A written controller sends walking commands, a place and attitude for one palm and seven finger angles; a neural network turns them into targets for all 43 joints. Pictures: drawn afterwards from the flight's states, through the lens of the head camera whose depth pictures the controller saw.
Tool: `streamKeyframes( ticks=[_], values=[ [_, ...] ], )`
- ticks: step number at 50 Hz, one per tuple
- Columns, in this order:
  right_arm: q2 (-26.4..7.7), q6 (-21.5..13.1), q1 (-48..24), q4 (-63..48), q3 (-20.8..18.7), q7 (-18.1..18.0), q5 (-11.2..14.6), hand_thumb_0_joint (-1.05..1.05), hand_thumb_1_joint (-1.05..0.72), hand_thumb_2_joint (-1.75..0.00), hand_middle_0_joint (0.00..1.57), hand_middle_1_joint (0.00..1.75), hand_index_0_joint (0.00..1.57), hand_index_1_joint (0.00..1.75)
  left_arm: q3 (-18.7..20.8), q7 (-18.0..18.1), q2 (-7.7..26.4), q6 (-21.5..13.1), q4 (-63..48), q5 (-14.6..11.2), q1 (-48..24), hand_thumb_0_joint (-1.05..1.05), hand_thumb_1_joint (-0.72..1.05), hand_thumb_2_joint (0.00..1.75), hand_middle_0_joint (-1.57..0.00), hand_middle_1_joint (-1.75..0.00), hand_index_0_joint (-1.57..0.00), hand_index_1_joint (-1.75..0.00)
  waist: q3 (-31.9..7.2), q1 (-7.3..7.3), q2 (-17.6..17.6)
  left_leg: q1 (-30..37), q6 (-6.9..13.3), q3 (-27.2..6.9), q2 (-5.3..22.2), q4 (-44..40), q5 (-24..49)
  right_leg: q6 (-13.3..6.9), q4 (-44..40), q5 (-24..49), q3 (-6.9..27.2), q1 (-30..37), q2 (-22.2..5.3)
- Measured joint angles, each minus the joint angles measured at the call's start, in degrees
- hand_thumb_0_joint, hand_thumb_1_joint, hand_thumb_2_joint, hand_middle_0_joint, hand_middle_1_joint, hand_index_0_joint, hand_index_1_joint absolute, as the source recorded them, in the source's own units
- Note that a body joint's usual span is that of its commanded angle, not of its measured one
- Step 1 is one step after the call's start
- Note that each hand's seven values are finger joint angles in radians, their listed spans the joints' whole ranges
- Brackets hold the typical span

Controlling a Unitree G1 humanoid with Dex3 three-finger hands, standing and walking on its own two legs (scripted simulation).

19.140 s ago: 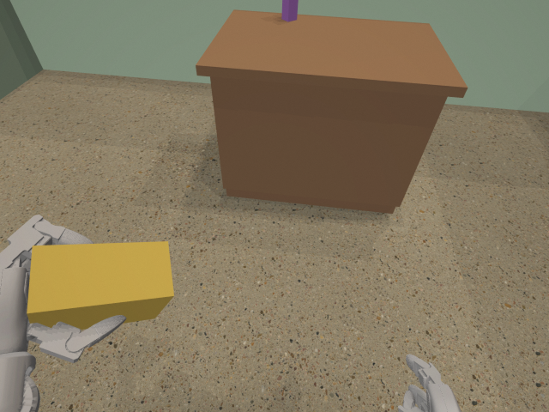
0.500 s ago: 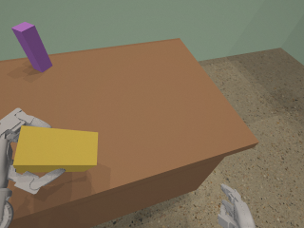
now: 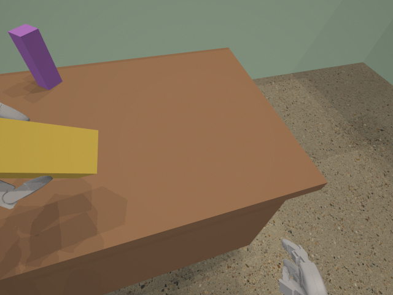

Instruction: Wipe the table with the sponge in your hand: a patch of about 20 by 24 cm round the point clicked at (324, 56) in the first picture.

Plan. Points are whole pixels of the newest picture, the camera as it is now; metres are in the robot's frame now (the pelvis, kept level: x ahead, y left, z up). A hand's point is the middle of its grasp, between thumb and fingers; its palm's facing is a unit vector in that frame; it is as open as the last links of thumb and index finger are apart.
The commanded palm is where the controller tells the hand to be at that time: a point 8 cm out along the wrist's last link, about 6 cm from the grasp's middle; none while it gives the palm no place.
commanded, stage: come to a stop and stand still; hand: left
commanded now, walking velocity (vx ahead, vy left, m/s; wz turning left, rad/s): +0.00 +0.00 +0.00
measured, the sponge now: (57, 154) +0.27 +0.25 +0.17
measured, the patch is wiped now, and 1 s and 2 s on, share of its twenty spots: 0.00 0.00 0.00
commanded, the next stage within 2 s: look again from close up in 0.56 s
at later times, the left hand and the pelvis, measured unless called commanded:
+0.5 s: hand (37, 189) +0.22 +0.25 +0.17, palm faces +0.41 -0.83 -0.39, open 10.7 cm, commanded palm +0.16 +0.28 +0.18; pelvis +0.00 +0.00 +0.00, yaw +1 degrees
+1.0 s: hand (39, 205) +0.20 +0.25 +0.16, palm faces +0.37 -0.85 -0.38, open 10.7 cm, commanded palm +0.14 +0.28 +0.18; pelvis -0.01 +0.00 +0.00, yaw +0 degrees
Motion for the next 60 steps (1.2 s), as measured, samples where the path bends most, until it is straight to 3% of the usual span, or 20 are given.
streamKeyframes(
  ticks=[3, 8, 11, 16, 22, 33, 54, 56, 58, 60],
  values=[
    [-0.6, -0.9, 0.6, -0.6, -0.9, 1.5, 0.0, 0.01, -0.90, -0.90, 0.20, 0.30, 0.20, 0.30, -0.6, 0.9, -4.3, 0.5, -4.3, -0.8, 5.3, -0.01, -0.54, 1.03, -0.68, -1.29, -0.69, -1.29, -0.5, -0.88, 0.4, 0.4, 0.2, 0.9, 0.1, -0.5, -0.3, 0.3, -0.4, 0.0, 0.9, 0.0, 0.1],
    [-1.4, 0.1, 1.0, 0.0, -2.4, 1.0, -0.1, 0.01, -0.90, -0.90, 0.20, 0.30, 0.20, 0.30, -8.6, -0.2, -9.7, 1.8, -7.3, 0.7, 13.7, -0.01, -0.54, 1.03, -0.68, -1.29, -0.69, -1.29, -0.1, -1.70, 0.2, 1.6, 0.4, 1.0, -0.6, -1.2, -0.5, 0.8, -0.3, -0.7, 1.0, 0.9, -0.6],
    [-1.2, 1.4, 0.9, 0.6, -2.7, 0.1, -0.1, 0.01, -0.90, -0.90, 0.20, 0.30, 0.20, 0.30, -10.0, -0.2, -9.0, 3.6, -5.9, 1.2, 14.8, -0.01, -0.54, 1.03, -0.68, -1.29, -0.69, -1.29, 0.4, -1.56, -0.3, 1.7, 0.4, 0.5, -0.8, -1.0, -0.7, 0.6, 0.1, -1.1, 0.5, 1.2, -0.7],
    [-0.9, 1.8, 0.4, 1.0, -2.7, -0.4, 0.5, 0.01, -0.90, -0.90, 0.20, 0.30, 0.20, 0.30, -8.2, 1.4, -7.4, 5.8, -6.1, 0.3, 13.6, -0.01, -0.54, 1.03, -0.69, -1.29, -0.70, -1.28, 1.2, -0.75, -0.1, 1.3, 0.1, -0.7, -0.5, 0.1, -0.9, 0.3, 0.0, -1.2, -0.7, 1.7, -0.5],
    [-0.4, 1.5, -1.0, 0.7, -2.3, -0.6, 0.7, 0.01, -0.90, -0.90, 0.20, 0.30, 0.20, 0.30, -7.5, 2.0, -9.7, 5.0, -8.5, -0.2, 11.5, -0.01, -0.54, 1.03, -0.68, -1.29, -0.69, -1.29, 0.5, 0.18, 1.5, 1.6, 0.0, -1.0, -0.2, 0.2, -0.6, 0.3, -1.1, -0.3, -1.0, 2.6, -0.1],
    [0.7, 2.6, -1.0, -1.5, -0.9, -1.4, 0.7, 0.01, -0.90, -0.90, 0.20, 0.30, 0.20, 0.30, -9.7, 0.5, -11.4, 6.3, -4.3, -0.2, 11.8, -0.01, -0.54, 1.03, -0.68, -1.29, -0.69, -1.29, -1.8, -1.07, 2.7, 2.1, 0.0, -0.6, 0.3, -1.6, 1.1, 0.1, -3.3, 1.9, -0.6, 3.1, 0.4],
    [-0.3, 1.7, 1.6, 0.8, -1.6, -2.2, 0.8, 0.01, -0.90, -0.90, 0.20, 0.30, 0.20, 0.30, -10.2, 0.8, -11.3, 5.4, -4.6, -0.1, 12.8, -0.01, -0.54, 1.03, -0.68, -1.29, -0.69, -1.29, -2.1, -1.62, 2.6, 2.7, 0.0, -0.4, 0.2, -3.1, 2.7, 0.1, -4.3, 3.3, -0.4, 3.4, 0.3],
    [0.2, 0.4, 2.2, 1.0, -2.2, -2.2, -0.3, 0.01, -0.90, -0.90, 0.20, 0.30, 0.20, 0.30, -8.4, -1.7, -6.6, 3.6, -2.0, 3.1, 6.5, -0.01, -0.54, 1.03, -0.69, -1.29, -0.70, -1.28, -1.4, 0.07, 2.1, 1.0, -0.1, -1.0, 0.6, -1.5, 2.5, -0.1, -3.6, 3.3, -1.1, 2.3, 0.7],
    [0.5, 0.2, 1.1, 1.9, -1.9, -1.4, -0.3, 0.01, -0.90, -0.90, 0.20, 0.30, 0.20, 0.30, -5.6, -1.8, -4.2, 1.2, 2.4, 1.9, 1.5, -0.01, -0.54, 1.03, -0.69, -1.29, -0.70, -1.28, -0.7, 0.85, 1.4, 0.5, -0.3, -0.7, 0.9, -1.2, 2.7, -0.3, -3.1, 3.4, -0.8, 1.5, 0.9],
    [0.6, -0.2, 0.3, 1.7, -2.0, -0.2, 0.1, 0.01, -0.90, -0.90, 0.20, 0.30, 0.20, 0.30, -3.6, -0.8, -5.5, 0.9, 2.5, 0.2, 1.8, -0.01, -0.54, 1.03, -0.68, -1.29, -0.70, -1.28, 0.0, 0.32, 1.2, 1.0, -0.2, 0.1, 0.8, -1.7, 2.8, -0.2, -2.8, 3.5, 0.1, 1.4, 0.8]
  ],
)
